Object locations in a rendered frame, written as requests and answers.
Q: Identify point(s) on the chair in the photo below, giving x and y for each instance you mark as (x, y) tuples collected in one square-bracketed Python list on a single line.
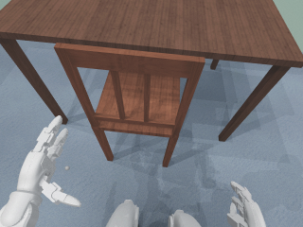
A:
[(141, 94)]

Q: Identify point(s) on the left robot forearm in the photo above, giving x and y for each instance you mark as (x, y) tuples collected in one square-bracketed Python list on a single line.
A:
[(22, 209)]

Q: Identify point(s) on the left robot hand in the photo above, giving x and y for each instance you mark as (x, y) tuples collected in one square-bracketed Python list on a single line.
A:
[(41, 160)]

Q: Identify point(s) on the left robot thigh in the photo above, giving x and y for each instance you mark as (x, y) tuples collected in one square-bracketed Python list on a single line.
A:
[(126, 215)]

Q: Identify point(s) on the left robot shin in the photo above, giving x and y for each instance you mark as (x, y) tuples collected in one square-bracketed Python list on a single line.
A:
[(128, 201)]

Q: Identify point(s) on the table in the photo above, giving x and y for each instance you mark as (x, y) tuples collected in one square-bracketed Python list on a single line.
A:
[(250, 31)]

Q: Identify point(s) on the right robot hand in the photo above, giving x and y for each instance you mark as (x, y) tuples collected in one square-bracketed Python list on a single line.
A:
[(250, 213)]

